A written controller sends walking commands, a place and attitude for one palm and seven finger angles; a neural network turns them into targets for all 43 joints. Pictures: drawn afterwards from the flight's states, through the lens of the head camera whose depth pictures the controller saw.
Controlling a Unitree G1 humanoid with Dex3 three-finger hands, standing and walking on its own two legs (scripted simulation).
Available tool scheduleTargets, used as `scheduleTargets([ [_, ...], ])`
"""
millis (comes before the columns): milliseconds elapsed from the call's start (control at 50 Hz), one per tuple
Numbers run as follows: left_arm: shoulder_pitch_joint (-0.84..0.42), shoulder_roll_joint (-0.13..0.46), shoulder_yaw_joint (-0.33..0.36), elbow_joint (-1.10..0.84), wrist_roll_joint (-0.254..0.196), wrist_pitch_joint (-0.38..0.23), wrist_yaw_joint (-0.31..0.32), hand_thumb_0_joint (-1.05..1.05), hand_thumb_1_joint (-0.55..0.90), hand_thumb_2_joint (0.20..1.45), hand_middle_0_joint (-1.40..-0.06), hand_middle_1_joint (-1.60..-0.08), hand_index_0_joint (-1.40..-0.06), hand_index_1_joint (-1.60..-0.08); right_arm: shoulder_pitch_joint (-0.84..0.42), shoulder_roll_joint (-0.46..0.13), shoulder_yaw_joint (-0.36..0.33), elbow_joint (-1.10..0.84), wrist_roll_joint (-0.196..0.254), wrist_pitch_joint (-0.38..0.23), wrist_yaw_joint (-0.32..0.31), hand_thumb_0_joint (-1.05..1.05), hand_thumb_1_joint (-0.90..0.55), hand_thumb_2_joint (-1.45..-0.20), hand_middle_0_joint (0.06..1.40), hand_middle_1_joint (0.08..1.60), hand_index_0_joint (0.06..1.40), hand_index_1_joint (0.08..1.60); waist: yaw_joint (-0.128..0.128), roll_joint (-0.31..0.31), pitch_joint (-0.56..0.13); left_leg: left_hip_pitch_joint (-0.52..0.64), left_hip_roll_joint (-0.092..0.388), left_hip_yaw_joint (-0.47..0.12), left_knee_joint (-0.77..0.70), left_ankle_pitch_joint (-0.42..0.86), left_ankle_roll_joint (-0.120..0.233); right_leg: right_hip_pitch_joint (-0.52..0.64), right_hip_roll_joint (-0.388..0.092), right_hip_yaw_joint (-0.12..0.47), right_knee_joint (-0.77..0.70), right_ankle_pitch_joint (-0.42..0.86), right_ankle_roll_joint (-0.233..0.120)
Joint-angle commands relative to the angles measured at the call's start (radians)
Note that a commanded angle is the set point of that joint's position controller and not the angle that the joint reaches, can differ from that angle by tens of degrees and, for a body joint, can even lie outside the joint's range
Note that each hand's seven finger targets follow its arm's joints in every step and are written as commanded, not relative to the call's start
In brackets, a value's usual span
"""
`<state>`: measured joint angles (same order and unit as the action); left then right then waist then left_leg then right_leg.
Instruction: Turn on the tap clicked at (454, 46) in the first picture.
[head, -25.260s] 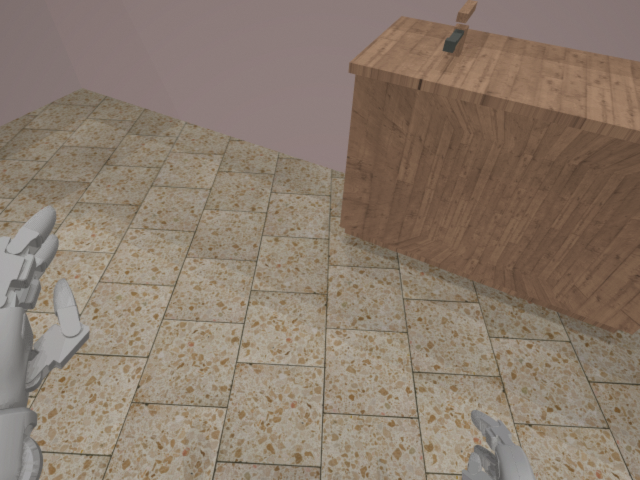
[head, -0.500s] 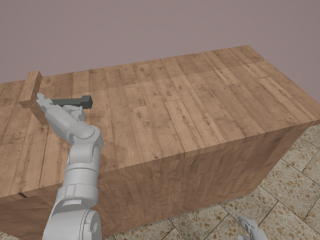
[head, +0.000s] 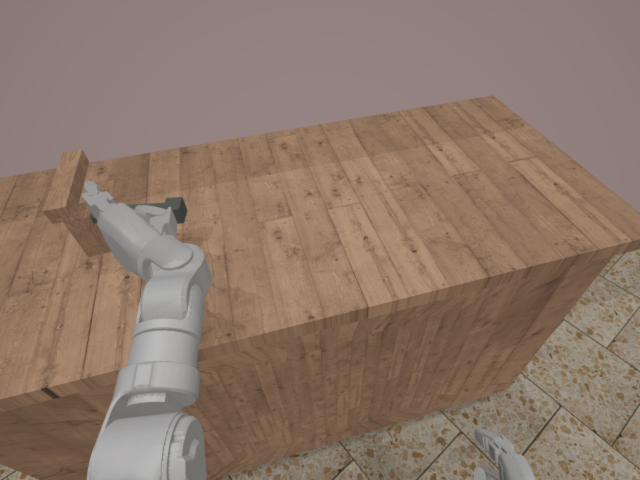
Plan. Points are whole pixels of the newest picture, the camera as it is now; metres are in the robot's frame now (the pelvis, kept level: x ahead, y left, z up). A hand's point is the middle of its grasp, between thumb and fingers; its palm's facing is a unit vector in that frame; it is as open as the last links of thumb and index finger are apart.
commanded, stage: lift the hand up off the lever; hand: left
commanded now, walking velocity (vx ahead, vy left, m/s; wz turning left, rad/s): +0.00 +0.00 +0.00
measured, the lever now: (175, 210) +0.46 +0.26 +0.09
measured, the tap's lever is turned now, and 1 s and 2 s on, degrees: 78 78 78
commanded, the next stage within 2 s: draw the hand back beside the body in 0.88 s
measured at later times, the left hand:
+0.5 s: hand (159, 204) +0.40 +0.24 +0.16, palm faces +0.81 -0.58 -0.05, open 7.8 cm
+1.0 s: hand (164, 200) +0.40 +0.23 +0.17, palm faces +0.81 -0.59 -0.06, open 7.8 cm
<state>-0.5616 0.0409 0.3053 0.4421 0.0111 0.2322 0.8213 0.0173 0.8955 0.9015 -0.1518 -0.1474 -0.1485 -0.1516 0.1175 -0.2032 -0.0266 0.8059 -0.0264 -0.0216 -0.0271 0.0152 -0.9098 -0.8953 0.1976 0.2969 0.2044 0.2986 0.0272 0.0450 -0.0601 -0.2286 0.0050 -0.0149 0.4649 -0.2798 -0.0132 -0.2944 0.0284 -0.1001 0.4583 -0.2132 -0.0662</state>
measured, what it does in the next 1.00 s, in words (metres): stands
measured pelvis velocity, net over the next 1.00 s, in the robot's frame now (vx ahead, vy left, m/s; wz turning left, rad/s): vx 0.01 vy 0.00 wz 0.01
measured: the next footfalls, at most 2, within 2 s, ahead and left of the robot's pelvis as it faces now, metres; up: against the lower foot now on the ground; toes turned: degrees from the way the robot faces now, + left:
none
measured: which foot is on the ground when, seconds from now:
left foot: down 0.00-1.00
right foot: down 0.00-1.00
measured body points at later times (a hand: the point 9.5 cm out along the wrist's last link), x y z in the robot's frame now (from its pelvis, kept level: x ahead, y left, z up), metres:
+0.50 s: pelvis +0.01 +0.01 +0.00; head +0.01 -0.01 +0.45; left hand +0.35 +0.27 +0.16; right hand +0.20 -0.22 -0.11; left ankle -0.03 +0.13 -0.74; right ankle +0.02 -0.07 -0.74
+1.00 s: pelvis +0.01 +0.00 +0.00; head +0.00 -0.02 +0.45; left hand +0.35 +0.26 +0.17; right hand +0.21 -0.20 -0.10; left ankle -0.03 +0.13 -0.74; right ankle +0.02 -0.07 -0.74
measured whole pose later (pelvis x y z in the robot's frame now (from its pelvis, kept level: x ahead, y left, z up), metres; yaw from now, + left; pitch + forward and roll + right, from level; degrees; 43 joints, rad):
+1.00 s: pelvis +0.01 +0.00 +0.00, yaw +0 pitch +1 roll +0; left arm -0.58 0.03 0.25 0.34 -0.01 0.37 0.80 0.02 0.90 0.90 -0.15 -0.15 -0.15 -0.15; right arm 0.04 -0.19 -0.01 0.81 -0.01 -0.01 -0.02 0.02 -0.91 -0.90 0.20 0.30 0.20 0.30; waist 0.06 0.05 -0.04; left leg -0.16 0.00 -0.02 0.41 -0.27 -0.01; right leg -0.22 0.02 -0.10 0.41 -0.20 -0.06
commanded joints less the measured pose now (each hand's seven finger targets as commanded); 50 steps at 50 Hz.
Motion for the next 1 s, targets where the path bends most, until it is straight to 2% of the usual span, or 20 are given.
scheduleTargets([
  [0,-0.425,0.193,-0.008,-0.256,0.041,-0.05,0.004,0.0,0.9,0.9,-0.15,-0.15,-0.15,-0.15,-0.135,-0.111,-0.031,-0.15,0.003,-0.042,-0.004,0.0,-0.9,-0.9,0.2,0.3,0.2,0.3,0.012,-0.077,-0.295,0.002,0.006,0.033,-0.031,0.266,0.014,0.238,-0.08,0.075,-0.069,0.2,0.05],
  [20,-0.403,0.228,0.026,-0.261,0.041,-0.052,0.0,0.0,0.9,0.9,-0.15,-0.15,-0.15,-0.15,-0.14,-0.113,-0.035,-0.152,0.004,-0.039,-0.007,0.0,-0.9,-0.9,0.2,0.3,0.2,0.3,0.02,-0.077,-0.3,0.008,0.008,0.03,-0.034,0.279,0.013,0.248,-0.077,0.07,-0.066,0.207,0.048],
  [100,-0.404,0.156,-0.05,-0.283,0.038,-0.03,-0.019,0.0,0.9,0.9,-0.15,-0.15,-0.15,-0.15,-0.14,-0.112,-0.031,-0.152,0.007,-0.041,-0.004,0.0,-0.9,-0.9,0.2,0.3,0.2,0.3,0.005,-0.059,-0.269,0.027,0.01,0.034,-0.038,0.294,0.01,0.23,-0.075,0.062,-0.068,0.217,0.044],
  [180,-0.405,0.163,-0.043,-0.293,0.019,-0.019,-0.028,0.0,0.9,0.9,-0.15,-0.15,-0.15,-0.15,-0.154,-0.111,-0.029,-0.151,0.013,-0.047,-0.011,0.0,-0.9,-0.9,0.2,0.3,0.2,0.3,0.008,-0.077,-0.254,0.036,0.007,0.028,-0.049,0.27,0.013,0.229,-0.076,0.063,-0.087,0.181,0.048],
  [220,-0.414,0.181,-0.03,-0.307,0.018,-0.015,-0.03,0.0,0.9,0.9,-0.15,-0.15,-0.15,-0.15,-0.165,-0.113,-0.03,-0.15,0.013,-0.046,-0.014,0.0,-0.9,-0.9,0.2,0.3,0.2,0.3,0.014,-0.049,-0.256,0.044,0.006,0.024,-0.055,0.275,0.009,0.229,-0.073,0.059,-0.088,0.172,0.043],
  [300,-0.423,0.16,-0.054,-0.309,0.021,-0.001,-0.029,0.0,0.9,0.9,-0.15,-0.15,-0.15,-0.15,-0.165,-0.111,-0.028,-0.146,0.012,-0.046,-0.01,0.0,-0.9,-0.9,0.2,0.3,0.2,0.3,0.011,-0.052,-0.265,0.056,0.006,0.027,-0.051,0.296,0.006,0.237,-0.075,0.059,-0.088,0.197,0.043],
  [320,-0.421,0.186,-0.028,-0.314,0.018,0.0,-0.03,0.0,0.9,0.9,-0.15,-0.15,-0.15,-0.15,-0.173,-0.113,-0.029,-0.148,0.013,-0.043,-0.013,0.0,-0.9,-0.9,0.2,0.3,0.2,0.3,0.019,-0.057,-0.268,0.057,0.007,0.022,-0.058,0.295,0.004,0.241,-0.072,0.056,-0.086,0.187,0.041],
  [360,-0.425,0.156,-0.055,-0.323,0.02,0.005,-0.027,0.0,0.9,0.9,-0.15,-0.15,-0.15,-0.15,-0.172,-0.109,-0.028,-0.15,0.012,-0.044,-0.009,0.0,-0.9,-0.9,0.2,0.3,0.2,0.3,0.018,-0.055,-0.282,0.068,0.008,0.024,-0.053,0.332,-0.002,0.25,-0.071,0.051,-0.074,0.227,0.039],
  [420,-0.375,0.203,-0.005,-0.323,0.01,0.018,-0.031,0.0,0.9,0.9,-0.15,-0.15,-0.15,-0.15,-0.175,-0.114,-0.03,-0.155,0.014,-0.032,-0.011,0.0,-0.9,-0.9,0.2,0.3,0.2,0.3,0.033,-0.072,-0.291,0.069,0.008,0.024,-0.058,0.365,-0.005,0.28,-0.072,0.049,-0.069,0.274,0.041],
  [440,-0.385,0.166,-0.042,-0.328,0.012,0.025,-0.035,0.0,0.9,0.9,-0.15,-0.15,-0.15,-0.15,-0.179,-0.11,-0.026,-0.157,0.016,-0.031,-0.008,0.0,-0.9,-0.9,0.2,0.3,0.2,0.3,0.024,-0.062,-0.278,0.07,0.01,0.031,-0.057,0.359,-0.004,0.27,-0.074,0.052,-0.073,0.267,0.042],
  [520,-0.347,0.185,-0.021,-0.381,0.005,0.037,-0.04,0.0,0.9,0.9,-0.15,-0.15,-0.15,-0.15,-0.189,-0.11,-0.028,-0.168,0.017,-0.024,-0.007,0.0,-0.9,-0.9,0.2,0.3,0.2,0.3,0.041,-0.051,-0.302,0.094,0.012,0.028,-0.057,0.433,-0.015,0.302,-0.07,0.042,-0.057,0.337,0.035],
  [540,-0.359,0.15,-0.057,-0.401,0.008,0.041,-0.042,0.0,0.9,0.9,-0.15,-0.15,-0.15,-0.15,-0.187,-0.108,-0.025,-0.172,0.018,-0.026,-0.003,0.0,-0.9,-0.9,0.2,0.3,0.2,0.3,0.034,-0.054,-0.293,0.101,0.013,0.029,-0.055,0.456,-0.018,0.297,-0.07,0.04,-0.052,0.359,0.034],
  [620,-0.352,0.161,-0.051,-0.429,-0.003,0.06,-0.048,0.0,0.9,0.9,-0.15,-0.15,-0.15,-0.15,-0.209,-0.108,-0.026,-0.167,0.021,-0.026,-0.003,0.0,-0.9,-0.9,0.2,0.3,0.2,0.3,0.04,-0.047,-0.277,0.107,0.015,0.02,-0.061,0.445,-0.026,0.289,-0.066,0.035,-0.061,0.322,0.031],
  [640,-0.376,0.125,-0.087,-0.432,0.0,0.064,-0.048,0.0,0.9,0.9,-0.15,-0.15,-0.15,-0.15,-0.21,-0.106,-0.022,-0.165,0.021,-0.03,-0.001,0.0,-0.9,-0.9,0.2,0.3,0.2,0.3,0.032,-0.053,-0.273,0.112,0.014,0.023,-0.062,0.435,-0.025,0.278,-0.067,0.036,-0.064,0.308,0.033],
  [740,-0.41,0.091,-0.12,-0.399,0.001,0.087,-0.043,0.0,0.9,0.9,-0.15,-0.15,-0.15,-0.15,-0.227,-0.103,-0.018,-0.148,0.024,-0.037,0.0,0.0,-0.9,-0.9,0.2,0.3,0.2,0.3,0.026,-0.055,-0.241,0.108,0.012,0.016,-0.072,0.375,-0.032,0.236,-0.064,0.032,-0.081,0.219,0.032],
  [760,-0.416,0.104,-0.104,-0.364,0.0,0.091,-0.038,0.0,0.9,0.9,-0.15,-0.15,-0.15,-0.15,-0.226,-0.102,-0.017,-0.139,0.023,-0.037,-0.001,0.0,-0.9,-0.9,0.2,0.3,0.2,0.3,0.025,-0.08,-0.224,0.094,0.012,0.015,-0.074,0.344,-0.026,0.233,-0.066,0.035,-0.093,0.194,0.036],
  [920,-0.458,0.162,-0.05,-0.328,0.023,0.069,-0.011,0.0,0.9,0.9,-0.15,-0.15,-0.15,-0.15,-0.229,-0.099,-0.019,-0.141,0.019,-0.029,-0.001,0.0,-0.9,-0.9,0.2,0.3,0.2,0.3,0.04,-0.054,-0.274,0.076,0.012,0.016,-0.074,0.311,-0.022,0.254,-0.067,0.045,-0.094,0.165,0.035],
  [940,-0.47,0.13,-0.081,-0.326,0.026,0.067,-0.011,0.0,0.9,0.9,-0.15,-0.15,-0.15,-0.15,-0.225,-0.096,-0.015,-0.141,0.018,-0.031,0.002,0.0,-0.9,-0.9,0.2,0.3,0.2,0.3,0.033,-0.041,-0.274,0.079,0.011,0.021,-0.072,0.321,-0.022,0.249,-0.069,0.046,-0.09,0.177,0.035],
  [960,-0.459,0.144,-0.064,-0.316,0.027,0.065,-0.009,0.0,0.9,0.9,-0.15,-0.15,-0.15,-0.15,-0.218,-0.096,-0.017,-0.14,0.017,-0.028,0.004,0.0,-0.9,-0.9,0.2,0.3,0.2,0.3,0.036,-0.042,-0.277,0.082,0.016,0.021,-0.068,0.334,-0.023,0.255,-0.069,0.045,-0.089,0.19,0.034],
  [980,-0.363,0.107,-0.239,-0.423,0.071,0.057,-0.171,0.0,0.9,0.9,-0.151,-0.153,-0.151,-0.153,-0.15,-0.131,-0.019,-0.153,0.017,0.003,-0.011,0.0,-0.9,-0.9,0.2,0.3,0.2,0.3,-0.022,-0.098,-0.298,0.14,0.009,0.028,-0.06,0.404,0.01,0.291,-0.062,0.075,-0.032,0.357,0.029],
])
